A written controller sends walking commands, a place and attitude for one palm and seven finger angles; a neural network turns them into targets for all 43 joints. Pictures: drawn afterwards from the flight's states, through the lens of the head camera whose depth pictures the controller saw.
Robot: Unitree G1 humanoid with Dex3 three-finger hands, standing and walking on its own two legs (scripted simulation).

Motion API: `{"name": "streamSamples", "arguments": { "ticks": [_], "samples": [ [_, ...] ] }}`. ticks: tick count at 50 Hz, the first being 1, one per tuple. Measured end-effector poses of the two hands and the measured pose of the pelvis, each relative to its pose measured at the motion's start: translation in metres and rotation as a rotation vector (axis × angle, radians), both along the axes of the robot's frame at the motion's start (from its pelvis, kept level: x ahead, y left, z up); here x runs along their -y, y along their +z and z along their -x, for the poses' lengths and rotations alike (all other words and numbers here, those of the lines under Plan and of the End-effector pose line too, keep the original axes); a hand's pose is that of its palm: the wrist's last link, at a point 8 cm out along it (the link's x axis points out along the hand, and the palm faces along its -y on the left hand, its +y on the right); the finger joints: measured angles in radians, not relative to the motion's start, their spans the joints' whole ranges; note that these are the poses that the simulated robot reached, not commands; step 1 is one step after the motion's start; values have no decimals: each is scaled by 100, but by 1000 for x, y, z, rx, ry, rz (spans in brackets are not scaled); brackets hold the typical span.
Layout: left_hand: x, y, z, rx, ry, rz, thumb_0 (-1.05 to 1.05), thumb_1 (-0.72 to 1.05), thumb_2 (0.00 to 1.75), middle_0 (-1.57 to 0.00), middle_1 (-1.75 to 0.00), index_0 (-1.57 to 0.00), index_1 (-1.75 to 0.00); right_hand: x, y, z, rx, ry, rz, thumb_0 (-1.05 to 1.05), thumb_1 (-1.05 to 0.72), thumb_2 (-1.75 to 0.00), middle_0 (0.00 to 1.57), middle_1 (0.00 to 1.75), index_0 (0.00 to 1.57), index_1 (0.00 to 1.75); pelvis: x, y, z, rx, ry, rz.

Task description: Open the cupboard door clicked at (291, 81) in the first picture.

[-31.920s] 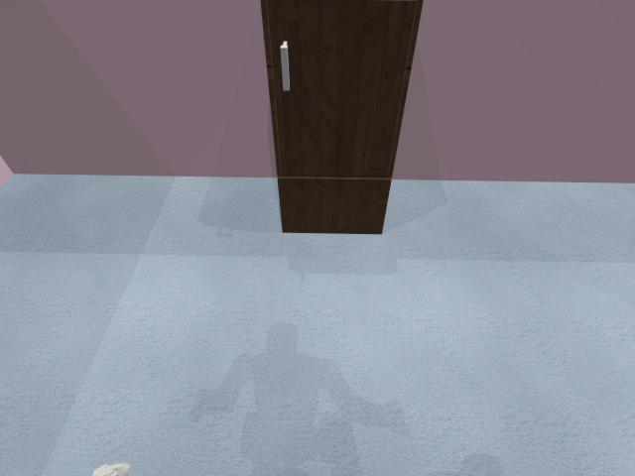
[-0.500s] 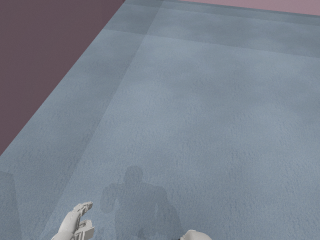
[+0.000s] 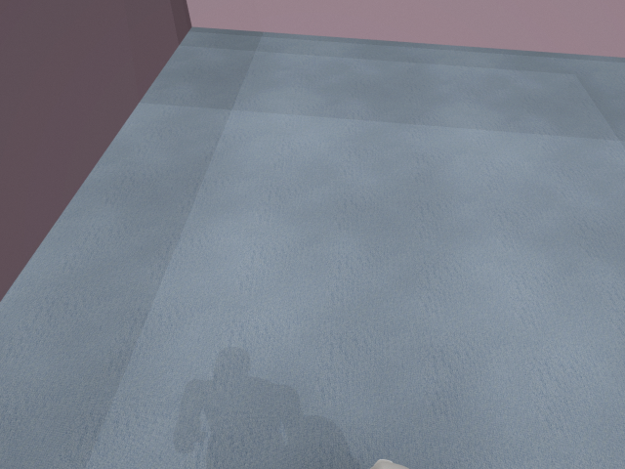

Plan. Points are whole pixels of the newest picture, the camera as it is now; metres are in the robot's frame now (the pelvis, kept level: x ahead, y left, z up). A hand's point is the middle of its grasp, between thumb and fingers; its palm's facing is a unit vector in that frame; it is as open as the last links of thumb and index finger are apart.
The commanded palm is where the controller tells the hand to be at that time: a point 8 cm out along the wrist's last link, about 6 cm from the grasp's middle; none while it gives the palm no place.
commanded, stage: walk to a spot facing it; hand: left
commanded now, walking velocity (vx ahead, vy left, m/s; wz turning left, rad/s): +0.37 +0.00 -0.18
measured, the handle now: out of the picture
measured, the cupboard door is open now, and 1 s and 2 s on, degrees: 44 44 44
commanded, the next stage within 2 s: turn to face it in 0.32 s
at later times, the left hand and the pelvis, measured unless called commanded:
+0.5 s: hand (219, 385) +0.27 +0.17 -0.19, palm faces -0.02 -0.98 -0.18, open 7.3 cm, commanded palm none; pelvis +0.23 -0.02 -0.01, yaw -2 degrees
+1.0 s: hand (213, 313) +0.40 +0.21 -0.18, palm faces +0.27 -0.93 -0.23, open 7.3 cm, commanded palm none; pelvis +0.36 -0.02 -0.01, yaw +15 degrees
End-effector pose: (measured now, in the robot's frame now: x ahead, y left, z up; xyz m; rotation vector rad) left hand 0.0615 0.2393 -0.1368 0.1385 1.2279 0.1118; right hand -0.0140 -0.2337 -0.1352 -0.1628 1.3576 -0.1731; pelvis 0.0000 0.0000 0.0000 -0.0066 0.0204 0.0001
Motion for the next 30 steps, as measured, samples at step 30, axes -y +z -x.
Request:
{"name": "streamSamples", "arguments": {
  "ticks": [30],
  "samples": [
    [41, -13, -289, 73, 6, -20, 1, 91, 89, -19, -30, -20, -30, 34, -23, -277, -35, -4, -17, 0, -93, -89, 21, 30, 20, 29, 37, -18, -274, 8, 35, -28]
  ]
}}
